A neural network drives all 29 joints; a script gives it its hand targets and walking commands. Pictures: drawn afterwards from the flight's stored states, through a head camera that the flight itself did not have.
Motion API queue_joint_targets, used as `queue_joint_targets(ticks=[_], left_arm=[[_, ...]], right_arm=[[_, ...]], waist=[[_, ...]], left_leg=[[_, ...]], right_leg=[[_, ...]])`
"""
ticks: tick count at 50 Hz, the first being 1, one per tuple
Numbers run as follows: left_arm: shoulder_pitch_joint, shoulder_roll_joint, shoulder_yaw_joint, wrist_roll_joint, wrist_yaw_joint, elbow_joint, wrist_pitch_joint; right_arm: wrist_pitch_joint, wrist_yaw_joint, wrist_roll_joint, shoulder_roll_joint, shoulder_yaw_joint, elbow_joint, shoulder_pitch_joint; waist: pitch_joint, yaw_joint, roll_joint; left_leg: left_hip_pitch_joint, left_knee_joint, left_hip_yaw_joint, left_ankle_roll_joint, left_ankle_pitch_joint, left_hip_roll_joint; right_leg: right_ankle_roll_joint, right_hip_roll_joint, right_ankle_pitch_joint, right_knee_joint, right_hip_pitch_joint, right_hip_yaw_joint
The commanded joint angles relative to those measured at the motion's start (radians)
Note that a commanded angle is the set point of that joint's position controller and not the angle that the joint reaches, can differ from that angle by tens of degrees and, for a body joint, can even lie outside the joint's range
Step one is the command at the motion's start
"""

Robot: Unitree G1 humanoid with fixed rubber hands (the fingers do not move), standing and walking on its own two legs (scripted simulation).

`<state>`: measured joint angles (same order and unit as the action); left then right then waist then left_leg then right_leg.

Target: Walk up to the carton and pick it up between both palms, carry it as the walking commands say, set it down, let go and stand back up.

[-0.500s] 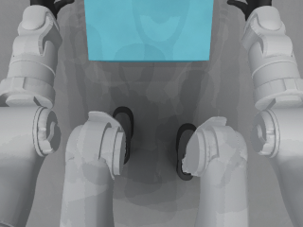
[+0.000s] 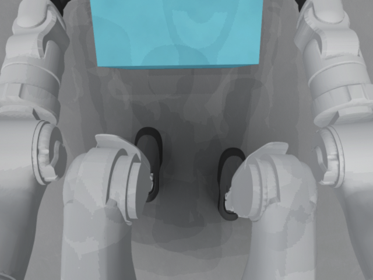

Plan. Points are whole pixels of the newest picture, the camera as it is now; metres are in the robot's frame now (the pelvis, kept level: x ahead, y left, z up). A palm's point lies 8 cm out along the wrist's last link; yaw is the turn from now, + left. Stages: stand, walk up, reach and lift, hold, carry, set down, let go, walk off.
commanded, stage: reach and lift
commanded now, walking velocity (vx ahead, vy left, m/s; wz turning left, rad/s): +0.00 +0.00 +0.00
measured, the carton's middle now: (178, 7) +0.54 +0.06 -0.25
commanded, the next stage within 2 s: none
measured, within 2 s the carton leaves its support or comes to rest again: leaves its support in 1.26 s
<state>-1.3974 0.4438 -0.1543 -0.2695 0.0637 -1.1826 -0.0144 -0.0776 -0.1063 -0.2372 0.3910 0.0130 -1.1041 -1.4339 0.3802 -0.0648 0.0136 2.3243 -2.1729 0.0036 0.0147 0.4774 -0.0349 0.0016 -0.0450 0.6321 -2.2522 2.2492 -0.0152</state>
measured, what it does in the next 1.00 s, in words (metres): stands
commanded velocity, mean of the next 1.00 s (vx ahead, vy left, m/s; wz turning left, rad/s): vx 0.00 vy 0.00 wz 0.00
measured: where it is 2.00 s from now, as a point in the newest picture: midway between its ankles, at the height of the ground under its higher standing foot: (188, 185)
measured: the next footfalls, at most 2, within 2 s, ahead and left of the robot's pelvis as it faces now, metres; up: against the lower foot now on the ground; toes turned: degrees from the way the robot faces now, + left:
none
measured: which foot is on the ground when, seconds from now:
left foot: down 0.00-1.00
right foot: down 0.00-1.00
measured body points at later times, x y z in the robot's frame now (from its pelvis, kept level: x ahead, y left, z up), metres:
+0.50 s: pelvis +0.00 +0.00 +0.01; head +0.37 +0.02 +0.25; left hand +0.53 +0.23 -0.18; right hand +0.56 -0.11 -0.18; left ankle +0.14 +0.12 -0.33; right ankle +0.10 -0.11 -0.33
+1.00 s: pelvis +0.00 +0.00 +0.00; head +0.37 +0.02 +0.25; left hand +0.53 +0.23 -0.18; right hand +0.56 -0.11 -0.18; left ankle +0.13 +0.12 -0.33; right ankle +0.10 -0.11 -0.33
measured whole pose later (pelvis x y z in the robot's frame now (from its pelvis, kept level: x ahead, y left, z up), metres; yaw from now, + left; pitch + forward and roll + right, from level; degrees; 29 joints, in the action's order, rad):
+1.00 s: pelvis +0.00 +0.00 +0.00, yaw +0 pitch +35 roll +0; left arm -1.46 0.38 -0.11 -0.26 0.10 -1.20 -0.07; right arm -0.11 -0.12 -0.11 0.28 0.11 -1.14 -1.50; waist 0.40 -0.07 0.02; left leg 2.31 -2.18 0.01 0.01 0.48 -0.03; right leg 0.02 -0.08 0.62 -2.26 2.25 0.01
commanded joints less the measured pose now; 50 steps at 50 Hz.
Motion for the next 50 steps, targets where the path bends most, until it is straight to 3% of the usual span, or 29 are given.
queue_joint_targets(ticks=[1, 19, 25, 31, 35, 40, 45, 50], left_arm=[[-0.236, 0.136, -0.003, 0.001, 0.003, 0.077, 0.019], [-0.302, 0.036, 0.046, 0.013, 0.045, 0.062, 0.031], [-0.339, -0.042, 0.095, -0.011, 0.041, 0.069, 0.04], [-0.387, -0.149, 0.149, -0.036, 0.024, 0.08, 0.051], [-0.458, -0.33, 0.2, -0.044, -0.016, 0.097, 0.046], [-0.603, -0.707, 0.253, -0.024, -0.128, 0.161, 0.009], [-0.644, -0.835, 0.235, -0.004, -0.198, 0.212, -0.036], [-0.657, -0.881, 0.242, -0.009, -0.231, 0.266, -0.062]], right_arm=[[0.021, -0.003, 0.003, 0.094, 0.017, 0.066, -0.25], [0.047, -0.021, 0.008, 0.03, -0.007, 0.041, -0.318], [0.056, -0.023, 0.022, -0.025, -0.019, 0.042, -0.33], [0.066, 0.0, -0.006, -0.152, -0.089, 0.06, -0.36], [0.063, 0.041, -0.006, -0.342, -0.133, 0.072, -0.417], [0.032, 0.152, 0.044, -0.75, -0.162, 0.09, -0.535], [-0.006, 0.213, 0.093, -0.902, -0.122, 0.114, -0.532], [-0.036, 0.239, 0.094, -0.971, -0.118, 0.159, -0.53]], waist=[[-1.158, -0.033, 0.022], [-1.191, -0.035, 0.025], [-1.183, -0.006, 0.018], [-1.187, -0.018, 0.024], [-1.176, -0.014, 0.026], [-1.115, -0.007, 0.052], [-1.096, -0.023, 0.078], [-1.11, -0.038, 0.075]], left_leg=[[-0.697, 0.108, -0.004, -0.029, -0.298, 0.004], [-0.768, 0.124, -0.008, -0.031, -0.326, 0.037], [-0.76, 0.128, -0.009, -0.034, -0.325, 0.048], [-0.759, 0.134, -0.01, -0.03, -0.341, 0.056], [-0.738, 0.134, -0.009, -0.028, -0.334, 0.066], [-0.688, 0.124, 0.0, -0.021, -0.292, 0.092], [-0.646, 0.105, 0.023, -0.017, -0.277, 0.1], [-0.635, 0.089, 0.041, -0.016, -0.299, 0.097]], right_leg=[[0.026, 0.022, -0.237, 0.216, -0.427, 0.009], [0.025, 0.0, -0.238, 0.223, -0.425, 0.001], [0.019, -0.008, -0.248, 0.23, -0.436, 0.003], [0.016, -0.017, -0.269, 0.231, -0.448, 0.006], [0.009, -0.029, -0.275, 0.226, -0.436, 0.006], [-0.002, -0.052, -0.248, 0.212, -0.384, -0.007], [-0.008, -0.065, -0.235, 0.206, -0.357, -0.02], [-0.01, -0.072, -0.262, 0.2, -0.375, -0.023]])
